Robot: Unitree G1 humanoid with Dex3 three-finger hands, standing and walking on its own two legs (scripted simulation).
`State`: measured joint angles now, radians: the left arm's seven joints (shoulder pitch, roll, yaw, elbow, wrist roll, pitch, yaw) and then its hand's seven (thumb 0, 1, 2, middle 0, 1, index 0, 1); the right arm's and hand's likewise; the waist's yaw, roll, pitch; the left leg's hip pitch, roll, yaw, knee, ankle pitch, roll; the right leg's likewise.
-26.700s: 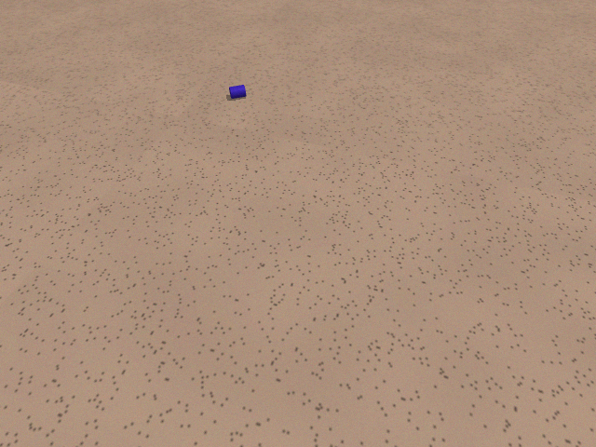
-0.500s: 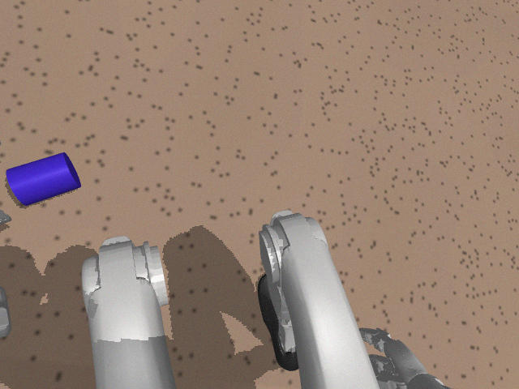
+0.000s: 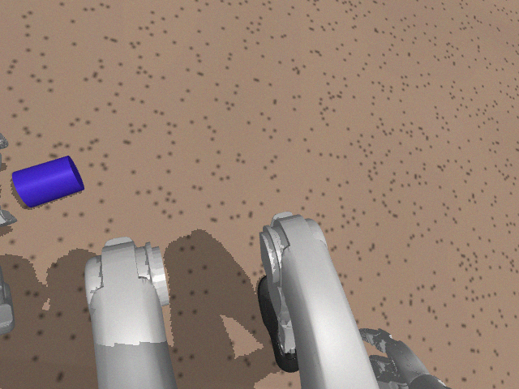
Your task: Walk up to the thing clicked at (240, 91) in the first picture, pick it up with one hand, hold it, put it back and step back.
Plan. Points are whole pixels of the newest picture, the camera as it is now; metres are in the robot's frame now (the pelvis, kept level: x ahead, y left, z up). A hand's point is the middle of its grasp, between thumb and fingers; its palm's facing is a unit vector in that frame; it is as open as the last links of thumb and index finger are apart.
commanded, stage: approach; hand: left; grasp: from above
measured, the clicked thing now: (50, 181) +0.47 +0.31 -0.29
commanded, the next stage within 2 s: close in in 0.60 s
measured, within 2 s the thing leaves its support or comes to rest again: neither
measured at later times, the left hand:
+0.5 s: hand (41, 147) +0.49 +0.29 -0.16, palm faces -0.33 -0.13 -0.93, open 14.0 cm
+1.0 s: hand (26, 180) +0.44 +0.31 -0.19, palm faces -0.40 -0.16 -0.90, open 14.4 cm
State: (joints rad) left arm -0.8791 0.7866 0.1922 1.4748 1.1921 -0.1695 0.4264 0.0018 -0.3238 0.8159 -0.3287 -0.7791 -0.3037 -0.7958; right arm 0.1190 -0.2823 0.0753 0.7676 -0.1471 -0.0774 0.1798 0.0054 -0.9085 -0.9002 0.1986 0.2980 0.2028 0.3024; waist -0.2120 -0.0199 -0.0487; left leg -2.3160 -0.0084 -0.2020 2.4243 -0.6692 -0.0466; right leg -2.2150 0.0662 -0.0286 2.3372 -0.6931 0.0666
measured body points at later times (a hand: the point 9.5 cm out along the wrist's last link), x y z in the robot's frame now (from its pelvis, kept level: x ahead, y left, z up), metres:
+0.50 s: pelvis +0.00 +0.00 +0.00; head +0.24 +0.06 +0.37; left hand +0.50 +0.29 -0.11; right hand +0.03 -0.27 -0.10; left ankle +0.08 +0.14 -0.29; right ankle +0.10 -0.14 -0.29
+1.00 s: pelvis +0.00 +0.00 -0.01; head +0.23 +0.08 +0.37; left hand +0.45 +0.32 -0.13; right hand +0.09 -0.28 -0.10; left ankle +0.08 +0.14 -0.29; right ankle +0.10 -0.14 -0.29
